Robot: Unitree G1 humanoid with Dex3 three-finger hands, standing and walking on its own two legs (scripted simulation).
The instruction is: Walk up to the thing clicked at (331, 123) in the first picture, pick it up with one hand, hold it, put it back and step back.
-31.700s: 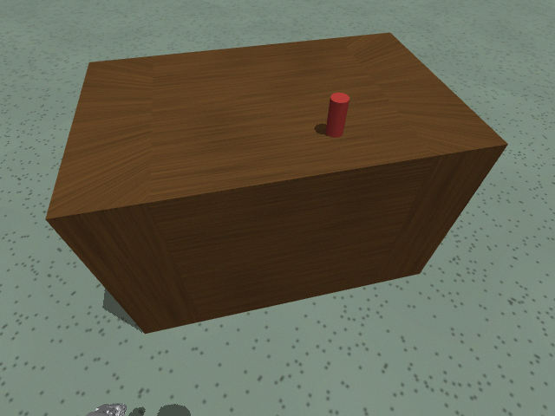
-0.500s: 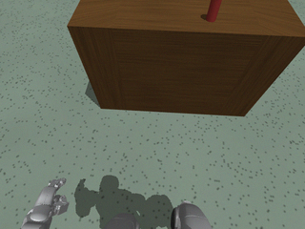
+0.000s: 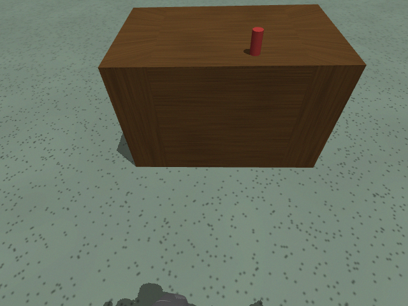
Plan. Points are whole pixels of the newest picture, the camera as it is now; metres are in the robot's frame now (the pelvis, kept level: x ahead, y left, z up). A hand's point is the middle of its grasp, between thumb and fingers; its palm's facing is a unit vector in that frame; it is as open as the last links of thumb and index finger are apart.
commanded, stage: step back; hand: right
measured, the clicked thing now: (256, 41) +1.12 -0.11 -0.01
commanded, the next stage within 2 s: stand in 0.74 s
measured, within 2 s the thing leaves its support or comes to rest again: neither
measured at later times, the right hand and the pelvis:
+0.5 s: hand out of the picture +0.10 -0.26 -0.15, palm faces -0.05 +0.93 -0.37, open 7.4 cm; pelvis +0.02 +0.01 +0.00, yaw +3 degrees
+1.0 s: hand (317, 299) +0.17 -0.21 -0.13, palm faces -0.06 +0.94 -0.34, open 7.4 cm; pelvis +0.04 +0.03 +0.02, yaw +2 degrees
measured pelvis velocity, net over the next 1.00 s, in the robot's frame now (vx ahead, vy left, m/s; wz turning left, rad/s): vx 0.04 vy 0.03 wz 0.04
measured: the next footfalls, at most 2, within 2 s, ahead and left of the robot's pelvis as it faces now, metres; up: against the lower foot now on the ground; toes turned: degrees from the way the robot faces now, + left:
none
